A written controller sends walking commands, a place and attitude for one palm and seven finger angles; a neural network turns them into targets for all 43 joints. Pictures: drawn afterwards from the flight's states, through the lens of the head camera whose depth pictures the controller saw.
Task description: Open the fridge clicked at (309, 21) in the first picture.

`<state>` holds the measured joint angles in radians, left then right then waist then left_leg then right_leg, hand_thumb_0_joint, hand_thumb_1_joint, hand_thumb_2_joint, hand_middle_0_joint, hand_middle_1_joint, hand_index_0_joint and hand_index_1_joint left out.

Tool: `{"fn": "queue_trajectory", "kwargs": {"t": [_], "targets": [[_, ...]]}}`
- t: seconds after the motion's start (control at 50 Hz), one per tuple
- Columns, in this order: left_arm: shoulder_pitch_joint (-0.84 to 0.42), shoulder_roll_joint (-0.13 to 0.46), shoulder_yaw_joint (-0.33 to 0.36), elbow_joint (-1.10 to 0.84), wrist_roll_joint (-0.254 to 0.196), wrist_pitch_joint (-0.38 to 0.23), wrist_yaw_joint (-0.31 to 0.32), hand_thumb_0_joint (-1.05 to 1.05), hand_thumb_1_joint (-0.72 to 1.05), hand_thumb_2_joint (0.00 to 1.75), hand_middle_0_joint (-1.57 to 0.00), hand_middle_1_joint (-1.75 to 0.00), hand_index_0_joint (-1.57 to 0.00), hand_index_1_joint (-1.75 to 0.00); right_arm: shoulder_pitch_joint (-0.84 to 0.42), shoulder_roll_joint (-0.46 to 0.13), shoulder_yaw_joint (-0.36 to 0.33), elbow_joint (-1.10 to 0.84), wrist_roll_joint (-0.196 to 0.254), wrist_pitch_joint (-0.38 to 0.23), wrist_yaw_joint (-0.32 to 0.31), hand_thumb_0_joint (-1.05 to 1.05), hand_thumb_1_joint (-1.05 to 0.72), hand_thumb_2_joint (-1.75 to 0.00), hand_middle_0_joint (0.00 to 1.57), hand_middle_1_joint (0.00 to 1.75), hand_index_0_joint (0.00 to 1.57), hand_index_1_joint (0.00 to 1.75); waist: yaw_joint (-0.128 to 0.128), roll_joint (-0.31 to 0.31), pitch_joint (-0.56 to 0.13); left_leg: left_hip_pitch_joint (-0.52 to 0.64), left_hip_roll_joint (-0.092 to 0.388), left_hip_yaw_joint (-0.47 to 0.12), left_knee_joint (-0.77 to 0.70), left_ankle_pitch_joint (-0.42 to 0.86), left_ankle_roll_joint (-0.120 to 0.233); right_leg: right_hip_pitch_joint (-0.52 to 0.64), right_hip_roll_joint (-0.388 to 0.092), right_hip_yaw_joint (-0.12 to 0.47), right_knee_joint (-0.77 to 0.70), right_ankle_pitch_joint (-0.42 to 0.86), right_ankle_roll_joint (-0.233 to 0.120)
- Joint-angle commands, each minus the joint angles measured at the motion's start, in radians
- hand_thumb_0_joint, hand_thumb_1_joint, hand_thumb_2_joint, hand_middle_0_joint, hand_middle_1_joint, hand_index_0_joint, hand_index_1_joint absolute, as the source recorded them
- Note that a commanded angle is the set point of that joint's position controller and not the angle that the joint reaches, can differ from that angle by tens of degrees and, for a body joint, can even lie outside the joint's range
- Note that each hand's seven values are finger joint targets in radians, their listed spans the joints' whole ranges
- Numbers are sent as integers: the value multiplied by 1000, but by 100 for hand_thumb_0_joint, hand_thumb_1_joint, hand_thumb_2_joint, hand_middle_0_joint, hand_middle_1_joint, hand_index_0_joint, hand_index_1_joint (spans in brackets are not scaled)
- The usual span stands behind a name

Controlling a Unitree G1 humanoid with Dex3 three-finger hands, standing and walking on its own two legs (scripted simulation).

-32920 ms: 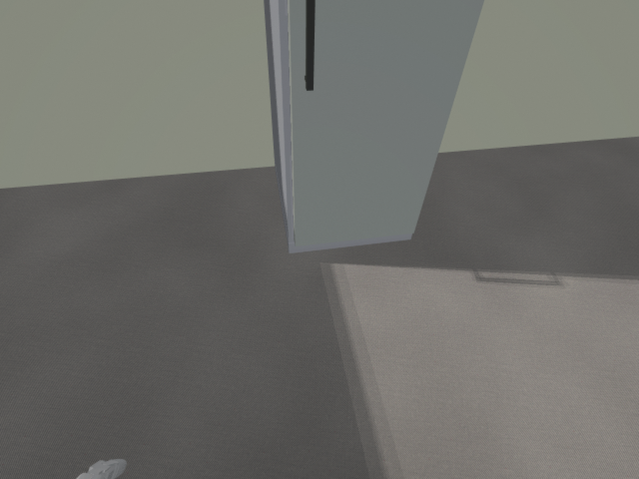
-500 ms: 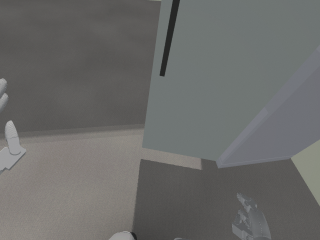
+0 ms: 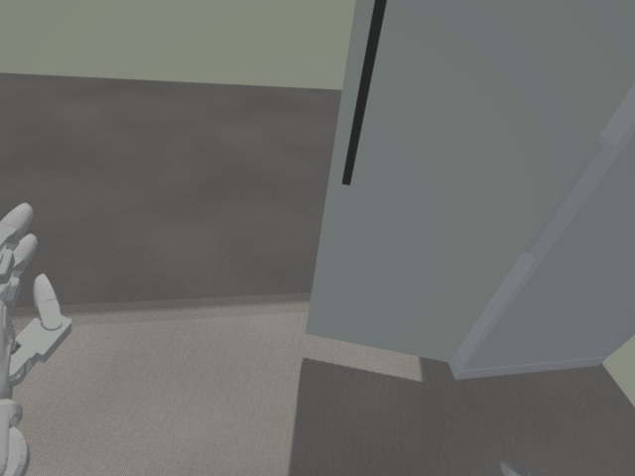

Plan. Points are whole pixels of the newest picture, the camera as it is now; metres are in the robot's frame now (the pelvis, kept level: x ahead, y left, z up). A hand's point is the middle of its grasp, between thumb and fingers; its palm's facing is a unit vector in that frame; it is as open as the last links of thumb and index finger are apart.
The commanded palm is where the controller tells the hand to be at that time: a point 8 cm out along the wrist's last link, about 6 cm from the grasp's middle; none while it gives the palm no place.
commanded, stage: stop stepping back and stand still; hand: left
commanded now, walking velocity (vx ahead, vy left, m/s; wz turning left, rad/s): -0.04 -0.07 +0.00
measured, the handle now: (363, 93) +0.73 -0.01 +0.20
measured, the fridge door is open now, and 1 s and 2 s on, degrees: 72 72 72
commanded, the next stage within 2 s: let the arm hang, fingers relaxed in 0.20 s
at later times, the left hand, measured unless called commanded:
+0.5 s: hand (142, 465) +0.16 +0.23 -0.09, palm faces +0.11 -0.94 -0.32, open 7.4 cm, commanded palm none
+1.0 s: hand out of the picture +0.00 +0.23 -0.15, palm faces +0.05 -0.97 -0.24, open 7.3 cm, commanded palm none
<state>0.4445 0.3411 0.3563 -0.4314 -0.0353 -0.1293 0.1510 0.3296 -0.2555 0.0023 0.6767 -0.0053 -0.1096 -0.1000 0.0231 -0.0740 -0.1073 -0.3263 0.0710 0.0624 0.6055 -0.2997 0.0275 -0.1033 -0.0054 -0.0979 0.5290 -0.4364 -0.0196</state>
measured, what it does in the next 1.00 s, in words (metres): steps on the spot: right foot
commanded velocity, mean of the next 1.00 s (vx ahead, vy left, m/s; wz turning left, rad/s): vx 0.00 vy -0.02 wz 0.00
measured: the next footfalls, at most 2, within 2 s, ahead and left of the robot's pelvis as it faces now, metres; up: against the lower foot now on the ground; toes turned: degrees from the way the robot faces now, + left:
right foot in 0.20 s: +0.06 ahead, -0.09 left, +0.00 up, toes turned -5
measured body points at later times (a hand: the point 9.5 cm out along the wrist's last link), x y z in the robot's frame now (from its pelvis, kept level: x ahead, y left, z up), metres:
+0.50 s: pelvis +0.00 +0.01 -0.01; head +0.01 -0.01 +0.44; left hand +0.15 +0.28 -0.07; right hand +0.13 -0.23 -0.14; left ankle +0.01 +0.13 -0.73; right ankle +0.02 -0.09 -0.73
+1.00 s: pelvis +0.00 +0.03 +0.02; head +0.01 +0.03 +0.47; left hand -0.01 +0.28 -0.13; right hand +0.00 -0.18 -0.15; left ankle +0.01 +0.13 -0.73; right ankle +0.02 -0.09 -0.73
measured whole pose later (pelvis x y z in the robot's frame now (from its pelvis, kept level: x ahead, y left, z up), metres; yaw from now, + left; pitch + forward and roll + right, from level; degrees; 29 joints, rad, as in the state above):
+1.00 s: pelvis +0.00 +0.03 +0.02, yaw +2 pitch -1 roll +0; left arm 0.27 0.20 0.02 1.10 0.02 0.01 0.02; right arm 0.29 -0.15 0.00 1.08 -0.02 0.02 -0.02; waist -0.01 0.02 0.03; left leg -0.20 0.03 0.13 0.43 -0.21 0.03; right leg -0.20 -0.04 -0.10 0.41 -0.19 0.00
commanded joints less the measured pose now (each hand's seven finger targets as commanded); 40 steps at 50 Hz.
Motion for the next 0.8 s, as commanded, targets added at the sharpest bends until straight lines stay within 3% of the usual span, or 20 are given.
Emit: {"fn": "queue_trajectory", "kwargs": {"t": [0.0, 0.04, 0.08, 0.14, 0.16, 0.18, 0.2, 0.22, 0.24, 0.26, 0.28, 0.3, 0.36, 0.4, 0.44, 0.48, 0.5, 0.52, 0.62, 0.78], "targets": [[-174, 319, 168, -482, 5, -140, 30, 0, 90, 90, -20, -30, -20, -30, -168, -95, -45, -220, -3, -104, -1, 0, -90, -90, 20, 30, 20, 30, -27, 447, -24, 419, 260, -442, -236, 469, 159, -466, 34, 45, 416, -112, 17], [-79, 327, 211, -450, -12, -143, 17, 0, 90, 90, -20, -30, -20, -30, -154, -74, -40, -187, -14, -118, 15, 0, -90, -90, 20, 30, 20, 30, -24, 347, 5, 297, 257, -420, -256, 488, 167, -416, 0, 90, 397, -127, 17], [6, 301, 221, -402, -18, -128, 14, 0, 90, 90, -20, -30, -20, -30, -159, -72, -42, -180, -6, -124, 33, 0, -90, -90, 20, 30, 20, 30, -20, 326, 15, 173, 216, -261, -239, 459, 120, -277, -6, 64, 262, -23, 25], [128, 269, 240, -264, -18, -121, 11, 0, 90, 90, -20, -30, -20, -30, -169, -85, -44, -199, 2, -107, 40, 0, -90, -90, 20, 30, 20, 30, -12, 315, 25, -73, 143, -90, -221, 21, 52, -10, 27, -15, 56, 125, 30], [185, 271, 253, -181, -23, -117, 8, 0, 90, 90, -20, -30, -20, -30, -172, -81, -42, -203, 2, -98, 40, 0, -90, -90, 20, 30, 20, 30, -6, 245, 33, -153, 110, -66, -209, -161, 33, 56, 24, -8, 8, 113, 22], [172, 257, 240, -159, -20, -115, 6, 0, 90, 90, -20, -30, -20, -30, -182, -75, -43, -209, 1, -83, 39, 0, -90, -90, 20, 30, 20, 30, -7, 155, 67, -234, 66, -31, -120, -272, 14, 75, -7, 64, -51, 57, -3], [145, 285, 256, -130, -15, -110, 7, 0, 90, 90, -20, -30, -20, -30, -195, -69, -48, -218, 0, -67, 37, 0, -90, -90, 20, 30, 20, 30, -4, -43, 113, -269, -19, 6, 94, -298, -11, -29, -116, 301, -204, -124, -66], [98, 295, 252, -127, -21, -101, 5, 0, 90, 90, -20, -30, -20, -30, -198, -63, -47, -221, 0, -63, 34, 0, -90, -90, 20, 30, 20, 30, -4, -199, 124, -265, -70, -3, 319, -255, -24, -142, -289, 579, -366, -266, -141], [46, 263, 222, -111, -23, -105, 0, 0, 90, 90, -20, -30, -20, -30, -187, -61, -50, -194, 2, -62, 35, 0, -90, -90, 20, 30, 20, 30, -8, -188, 160, -237, -53, -55, 460, -210, -25, -234, -313, 590, -413, -252, -152], [12, 242, 195, -103, -16, -111, -4, 0, 90, 90, -20, -30, -20, -30, -194, -66, -46, -189, 4, -63, 39, 0, -90, -90, 20, 30, 20, 30, -24, -142, 174, -244, -42, -78, 498, -171, -29, -241, -298, 566, -395, -156, -155], [-86, 79, -166, 506, 89, 61, -112, 0, 90, 90, -20, -30, -20, -30, -219, -167, -67, -1, -1, -33, 129, 0, -90, -90, 20, 30, 20, 30, -65, 0, 232, -345, 89, -66, 528, -253, -21, -261, -419, 246, -187, 362, -169], [-94, 50, -180, 514, 81, 120, -140, 0, 90, 90, -20, -30, -20, -30, -127, -76, -65, -10, 11, 39, 120, 0, -90, -90, 20, 30, 20, 30, -74, -32, 109, -158, 50, -76, 452, -268, -38, -329, -307, 244, -125, 379, -177], [-150, -9, -248, 612, 61, 145, -144, 0, 90, 90, -20, -30, -20, -30, -83, -20, -25, -17, -3, 94, 115, 0, -90, -90, 20, 30, 20, 30, -81, -111, 98, -58, -31, 39, 158, -116, -49, -258, -213, 81, -37, 468, -124], [-155, 7, -272, 726, 56, 143, -144, 0, 90, 90, -20, -30, -20, -30, -66, -38, -28, -11, -19, 111, 115, 0, -90, -90, 20, 30, 20, 30, -70, -130, 87, 49, -53, 30, -8, 74, -33, -235, -197, 71, -2, 505, -74], [-123, -10, -285, 857, 61, 136, -143, 0, 90, 90, -20, -30, -20, -30, -76, -113, -45, 12, -38, 102, 106, 0, -90, -90, 20, 30, 20, 30, -40, -44, 21, 118, 83, -144, -70, 382, 30, -234, -125, 57, 57, 413, -3], [-144, -7, -297, 956, 63, 132, -142, 0, 90, 90, -20, -30, -20, -30, -141, -126, -38, 36, -43, 104, 98, 0, -90, -90, 20, 30, 20, 30, -8, 0, 7, 5, 110, -117, -103, 257, 37, -94, -97, 90, -26, 275, 13], [-153, 14, -291, 1010, 64, 127, -142, 0, 90, 90, -20, -30, -20, -30, -141, -93, -33, 60, -40, 102, 92, 0, -90, -90, 20, 30, 20, 30, -18, -1, 31, 16, 52, -81, -64, 304, 11, -95, -129, 122, -34, 435, -3], [-177, 24, -296, 1072, 60, 128, -143, 0, 90, 90, -20, -30, -20, -30, -110, -78, -27, 97, -33, 105, 93, 0, -90, -90, 20, 30, 20, 30, -40, 124, 32, 51, 38, -63, -99, 262, -7, -105, -148, 123, -34, 424, -19], [-133, -50, -294, 1262, 56, 119, -130, 0, 90, 90, -20, -30, -20, -30, -92, -24, -27, 198, -31, 102, 73, 0, -90, -90, 20, 30, 20, 30, -25, 306, -8, 106, 59, -50, -152, 295, -9, -23, -115, 90, -83, 445, -23], [-181, -54, -320, 1415, 53, 130, -133, 0, 90, 90, -20, -30, -20, -30, -36, -17, -31, 302, -21, 120, 71, 0, -90, -90, 20, 30, 20, 30, -35, 92, 168, 57, 67, -66, -278, 34, -5, -105, -103, 86, -202, 207, -20]]}}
